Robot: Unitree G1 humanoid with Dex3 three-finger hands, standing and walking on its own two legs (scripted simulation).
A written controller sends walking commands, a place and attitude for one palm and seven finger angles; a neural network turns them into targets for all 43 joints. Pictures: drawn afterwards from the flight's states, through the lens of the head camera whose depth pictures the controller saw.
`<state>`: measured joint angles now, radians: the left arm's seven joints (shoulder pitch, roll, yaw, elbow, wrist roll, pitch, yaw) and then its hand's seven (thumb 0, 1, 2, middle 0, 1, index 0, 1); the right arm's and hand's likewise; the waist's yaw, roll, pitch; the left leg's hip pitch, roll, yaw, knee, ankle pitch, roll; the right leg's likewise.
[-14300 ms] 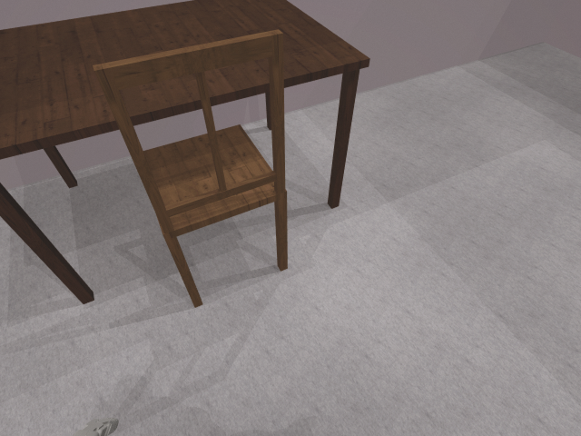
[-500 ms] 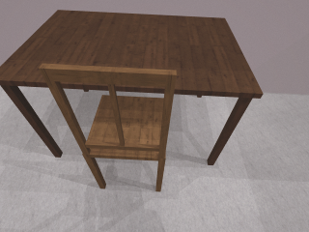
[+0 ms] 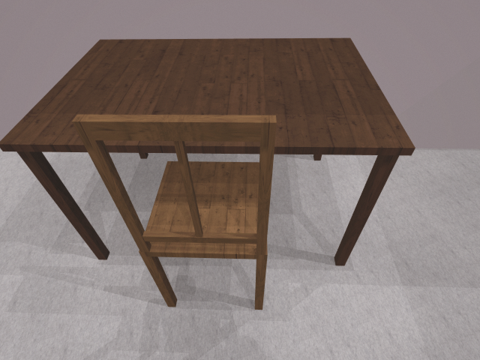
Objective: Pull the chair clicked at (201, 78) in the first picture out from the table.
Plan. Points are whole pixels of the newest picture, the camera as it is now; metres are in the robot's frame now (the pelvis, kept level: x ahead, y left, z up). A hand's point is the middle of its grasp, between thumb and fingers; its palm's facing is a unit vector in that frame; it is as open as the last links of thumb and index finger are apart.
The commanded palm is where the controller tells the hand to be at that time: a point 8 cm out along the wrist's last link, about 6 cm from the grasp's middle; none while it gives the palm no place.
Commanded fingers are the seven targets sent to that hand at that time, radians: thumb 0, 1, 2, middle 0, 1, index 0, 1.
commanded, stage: look again from close up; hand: left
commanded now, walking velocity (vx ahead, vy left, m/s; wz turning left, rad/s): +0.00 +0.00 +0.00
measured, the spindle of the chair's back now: (190, 194) +0.50 +0.15 -0.06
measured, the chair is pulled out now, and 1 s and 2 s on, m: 0.00 0.00 0.00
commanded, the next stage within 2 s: shuffle to correct the standing spot in 0.36 s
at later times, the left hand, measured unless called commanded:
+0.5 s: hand out of the picture +0.00 +0.15 -0.17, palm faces +0.02 -0.98 -0.19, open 7.3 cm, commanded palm none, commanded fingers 0.00 0.90 0.90 -0.20 -0.30 -0.20 -0.30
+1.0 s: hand out of the picture +0.03 +0.14 -0.18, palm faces +0.05 -0.98 -0.18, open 7.3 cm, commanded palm none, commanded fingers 0.00 0.90 0.90 -0.20 -0.30 -0.20 -0.30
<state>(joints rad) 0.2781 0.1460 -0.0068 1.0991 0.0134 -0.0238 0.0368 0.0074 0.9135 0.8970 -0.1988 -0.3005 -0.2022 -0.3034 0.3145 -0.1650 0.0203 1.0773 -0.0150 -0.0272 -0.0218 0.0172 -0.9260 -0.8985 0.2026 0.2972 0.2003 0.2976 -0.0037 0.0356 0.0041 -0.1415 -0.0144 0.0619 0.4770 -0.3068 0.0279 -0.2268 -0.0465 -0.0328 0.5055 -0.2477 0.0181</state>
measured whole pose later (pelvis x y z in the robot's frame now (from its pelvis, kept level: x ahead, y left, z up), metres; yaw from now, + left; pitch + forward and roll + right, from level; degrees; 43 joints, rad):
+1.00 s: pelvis +0.05 -0.02 +0.00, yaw +0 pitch +0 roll +0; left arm 0.30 0.12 0.00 1.12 0.01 -0.02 0.05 0.02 0.92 0.90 -0.20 -0.30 -0.20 -0.30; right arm 0.27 -0.13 0.00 1.13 -0.01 -0.02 -0.05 0.02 -0.93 -0.90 0.20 0.30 0.20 0.30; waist 0.01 0.00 0.05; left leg -0.10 0.02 0.05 0.47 -0.36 -0.01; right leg -0.21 -0.01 -0.05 0.54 -0.31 -0.01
